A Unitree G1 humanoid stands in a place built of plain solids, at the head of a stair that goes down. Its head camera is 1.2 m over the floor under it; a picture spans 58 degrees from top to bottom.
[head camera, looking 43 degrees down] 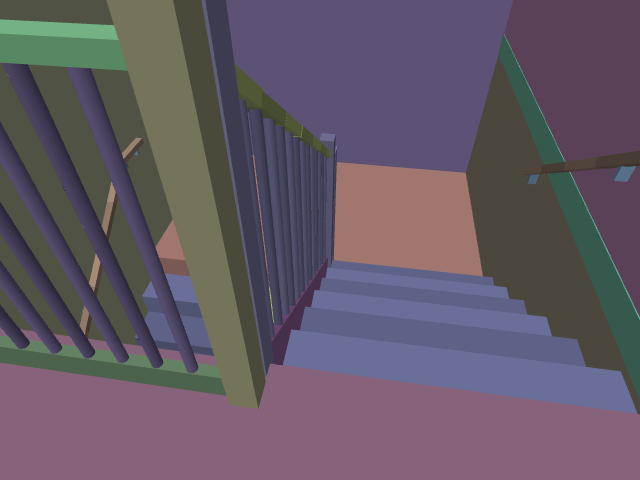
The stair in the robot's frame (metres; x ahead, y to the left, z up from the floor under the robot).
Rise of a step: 0.20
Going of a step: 0.27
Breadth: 1.20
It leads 9 degrees to the right of straight ahead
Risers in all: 7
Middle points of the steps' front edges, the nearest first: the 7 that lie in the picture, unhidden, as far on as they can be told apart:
0.63 -0.44 0.00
0.90 -0.48 -0.19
1.17 -0.52 -0.39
1.44 -0.56 -0.59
1.70 -0.60 -0.79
1.97 -0.64 -0.98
2.24 -0.68 -1.18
